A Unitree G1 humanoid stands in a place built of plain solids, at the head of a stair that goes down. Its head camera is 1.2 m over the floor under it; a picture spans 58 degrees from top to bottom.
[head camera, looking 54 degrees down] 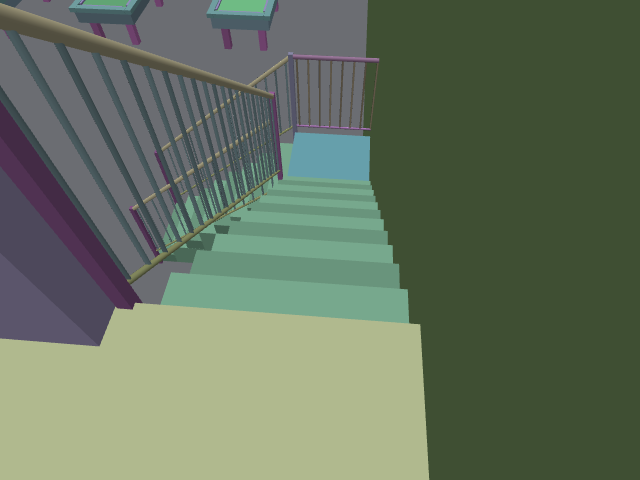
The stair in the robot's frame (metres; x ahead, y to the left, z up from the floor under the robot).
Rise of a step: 0.18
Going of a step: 0.22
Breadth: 0.88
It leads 5 degrees to the right of straight ahead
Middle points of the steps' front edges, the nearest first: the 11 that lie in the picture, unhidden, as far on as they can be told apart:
0.60 0.14 0.00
0.82 0.12 -0.18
1.04 0.10 -0.35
1.27 0.08 -0.53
1.49 0.06 -0.71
1.71 0.05 -0.89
1.94 0.03 -1.06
2.16 0.01 -1.24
2.38 -0.01 -1.42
2.61 -0.03 -1.59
2.83 -0.05 -1.77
